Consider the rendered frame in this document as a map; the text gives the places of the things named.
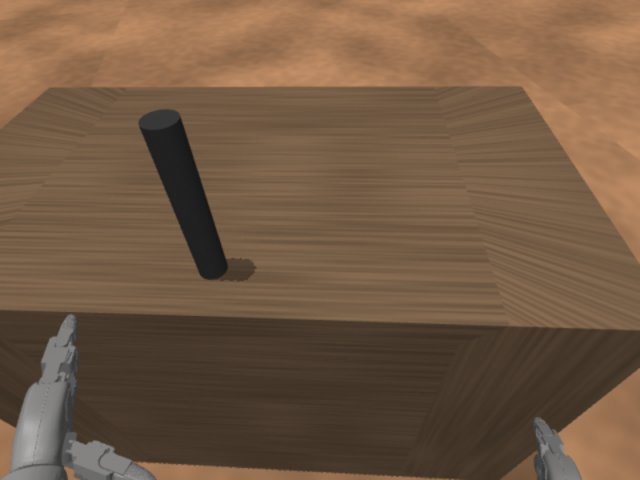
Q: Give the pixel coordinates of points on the right robot hand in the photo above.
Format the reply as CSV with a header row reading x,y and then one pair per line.
x,y
551,463

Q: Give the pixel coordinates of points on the left robot hand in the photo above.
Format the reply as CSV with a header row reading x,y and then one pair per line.
x,y
44,434

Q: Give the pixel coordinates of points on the can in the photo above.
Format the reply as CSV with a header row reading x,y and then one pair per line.
x,y
167,142

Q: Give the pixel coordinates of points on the left robot arm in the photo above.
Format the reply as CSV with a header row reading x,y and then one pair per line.
x,y
38,472

